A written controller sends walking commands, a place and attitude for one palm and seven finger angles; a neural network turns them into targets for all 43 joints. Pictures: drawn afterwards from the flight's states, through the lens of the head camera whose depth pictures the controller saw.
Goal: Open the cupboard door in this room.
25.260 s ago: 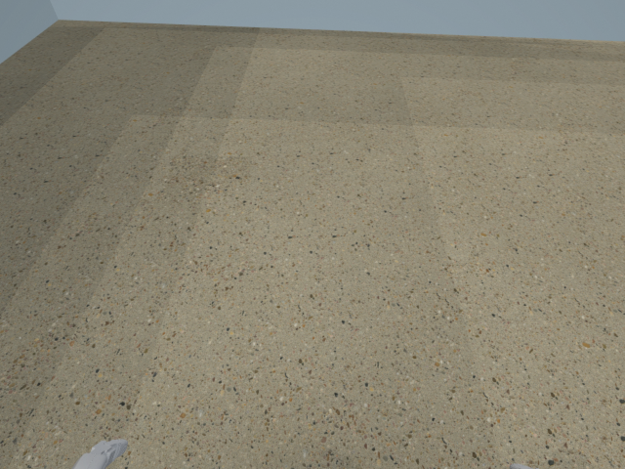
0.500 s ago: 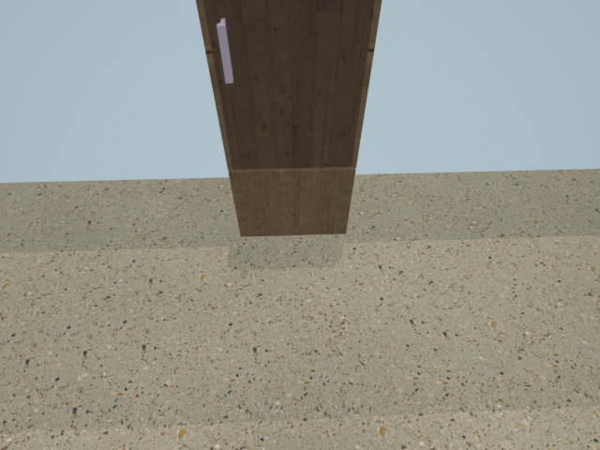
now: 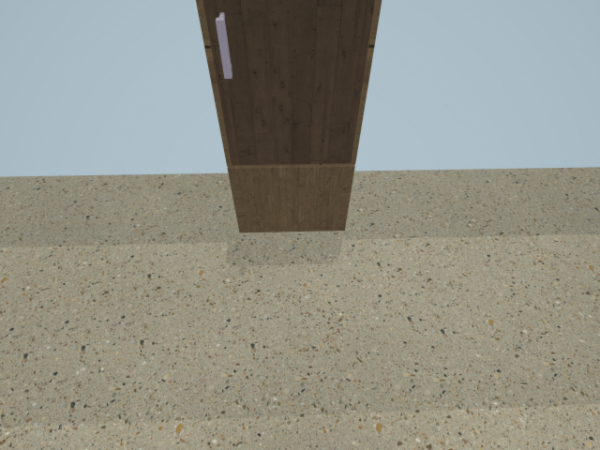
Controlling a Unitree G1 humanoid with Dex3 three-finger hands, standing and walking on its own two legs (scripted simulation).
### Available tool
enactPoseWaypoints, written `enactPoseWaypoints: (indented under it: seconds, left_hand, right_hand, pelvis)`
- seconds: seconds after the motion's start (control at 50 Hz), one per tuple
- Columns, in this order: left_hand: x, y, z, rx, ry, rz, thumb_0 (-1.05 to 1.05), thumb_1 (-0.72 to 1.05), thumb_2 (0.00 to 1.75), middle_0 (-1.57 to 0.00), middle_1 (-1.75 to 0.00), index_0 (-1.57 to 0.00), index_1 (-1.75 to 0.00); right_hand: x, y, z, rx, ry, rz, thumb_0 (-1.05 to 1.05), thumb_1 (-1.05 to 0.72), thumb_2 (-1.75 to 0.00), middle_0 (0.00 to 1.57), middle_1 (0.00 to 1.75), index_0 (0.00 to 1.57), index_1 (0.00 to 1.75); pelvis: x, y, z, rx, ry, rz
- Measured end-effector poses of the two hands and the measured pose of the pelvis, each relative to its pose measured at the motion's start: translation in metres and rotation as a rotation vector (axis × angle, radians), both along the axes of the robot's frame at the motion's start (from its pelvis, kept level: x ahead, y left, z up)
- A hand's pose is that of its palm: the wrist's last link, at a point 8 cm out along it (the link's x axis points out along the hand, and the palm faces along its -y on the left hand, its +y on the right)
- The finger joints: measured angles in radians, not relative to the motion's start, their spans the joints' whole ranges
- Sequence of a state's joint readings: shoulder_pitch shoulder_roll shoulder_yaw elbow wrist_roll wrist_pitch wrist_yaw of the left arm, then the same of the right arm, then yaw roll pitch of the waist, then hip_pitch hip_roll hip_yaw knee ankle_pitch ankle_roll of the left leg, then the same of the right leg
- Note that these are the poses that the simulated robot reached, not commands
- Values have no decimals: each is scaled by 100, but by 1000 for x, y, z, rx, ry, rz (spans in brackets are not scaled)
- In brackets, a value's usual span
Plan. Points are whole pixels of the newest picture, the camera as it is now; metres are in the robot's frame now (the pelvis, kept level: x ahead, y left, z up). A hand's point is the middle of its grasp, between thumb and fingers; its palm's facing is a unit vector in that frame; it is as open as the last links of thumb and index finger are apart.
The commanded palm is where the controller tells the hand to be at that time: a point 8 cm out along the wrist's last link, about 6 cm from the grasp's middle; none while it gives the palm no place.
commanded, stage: walk to a spot facing it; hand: left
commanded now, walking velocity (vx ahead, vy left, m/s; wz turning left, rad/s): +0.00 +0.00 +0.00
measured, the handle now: (225, 46) +1.02 +0.26 +0.06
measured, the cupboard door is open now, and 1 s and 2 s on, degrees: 0 0 0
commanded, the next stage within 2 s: take the last steps up to it in 0.50 s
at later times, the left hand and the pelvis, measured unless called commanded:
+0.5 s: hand out of the picture +0.02 +0.18 -0.20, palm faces +0.12 -0.98 -0.13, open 7.4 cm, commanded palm none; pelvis +0.07 +0.02 -0.02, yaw +2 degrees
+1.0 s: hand (202, 341) +0.33 +0.21 -0.19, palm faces +0.06 -0.98 -0.20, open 7.4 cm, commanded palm none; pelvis +0.27 +0.02 -0.02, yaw +2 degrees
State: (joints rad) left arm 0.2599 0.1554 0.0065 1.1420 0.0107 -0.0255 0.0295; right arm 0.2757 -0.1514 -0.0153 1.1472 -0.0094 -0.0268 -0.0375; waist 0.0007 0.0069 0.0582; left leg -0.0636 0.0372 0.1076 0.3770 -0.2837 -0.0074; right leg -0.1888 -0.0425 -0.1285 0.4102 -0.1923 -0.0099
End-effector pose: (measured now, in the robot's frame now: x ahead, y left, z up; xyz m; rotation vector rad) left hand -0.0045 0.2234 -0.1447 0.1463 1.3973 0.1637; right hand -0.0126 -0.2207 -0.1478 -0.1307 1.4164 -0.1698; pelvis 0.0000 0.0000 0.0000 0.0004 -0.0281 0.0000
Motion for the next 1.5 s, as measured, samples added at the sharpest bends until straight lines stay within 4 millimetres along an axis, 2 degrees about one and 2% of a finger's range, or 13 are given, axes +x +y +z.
enactPoseWaypoints:
  seconds: [0.2,0.4,0.56,0.66,0.76,0.84,0.88,0.94,1.06,1.14,1.26,1.4,1.5]
  left_hand:
    - [18,14,2,30,-34,-11,1,91,90,-20,-30,-20,-30]
    - [22,5,-16,-37,27,44,1,91,90,-20,-30,-20,-30]
    - [22,16,-32,-96,160,94,1,91,90,-20,-30,-20,-30]
    - [85,34,-27,-83,147,38,1,91,90,-20,-30,-20,-30]
    - [195,43,-28,-56,-26,-15,1,91,90,-20,-30,-19,-30]
    - [280,39,-24,-28,-180,-45,1,91,90,-20,-30,-19,-30]
    - [306,37,-24,-5,-241,-36,1,91,90,-20,-30,-19,-30]
    - [321,35,-18,7,-238,-14,0,91,90,-20,-30,-19,-30]
    - [320,30,-6,16,-106,1,0,93,90,-20,-30,-20,-30]
    - [317,27,1,-3,-37,29,0,93,90,-20,-30,-20,-30]
    - [316,26,4,-32,50,114,1,91,90,-20,-30,-20,-30]
    - [319,40,-10,-78,194,194,1,91,90,-20,-30,-20,-30]
    - [367,68,-15,-70,191,155,1,91,90,-20,-30,-20,-30]
  right_hand:
    - [10,-13,2,-30,-15,11,0,-91,-89,20,30,20,30]
    - [15,9,-7,1,67,-2,0,-91,-89,20,30,20,30]
    - [66,40,-5,-28,47,11,1,-91,-89,20,30,20,30]
    - [67,62,1,-24,91,-43,0,-91,-89,20,30,20,30]
    - [56,80,6,26,252,-83,0,-91,-89,20,30,20,30]
    - [71,77,3,56,341,-116,0,-91,-89,21,30,20,30]
    - [94,66,-7,63,345,-115,1,-91,-89,21,30,20,30]
    - [154,47,-16,45,256,-92,1,-91,-89,21,30,20,30]
    - [299,25,-11,15,-21,-19,1,-91,-89,20,30,20,30]
    - [374,24,-5,9,-125,28,0,-92,-89,20,30,20,30]
    - [463,47,-2,35,-168,123,0,-92,-89,20,30,19,30]
    - [562,101,-9,52,-235,215,1,-92,-89,20,30,20,30]
    - [584,116,-2,32,-287,139,-1,-92,-89,20,30,20,30]
  pelvis:
    - [5,0,-1,-2,5,-2]
    - [45,7,-13,-30,35,15]
    - [89,36,-22,-38,54,24]
    - [124,45,-17,-60,45,15]
    - [160,41,-19,-47,42,8]
    - [202,32,-26,-11,15,-2]
    - [225,27,-33,10,6,10]
    - [246,24,-28,-1,-9,28]
    - [288,22,-12,3,13,27]
    - [319,29,-5,3,27,32]
    - [367,46,-4,3,36,60]
    - [429,78,-18,-11,34,71]
    - [458,95,-16,1,7,52]
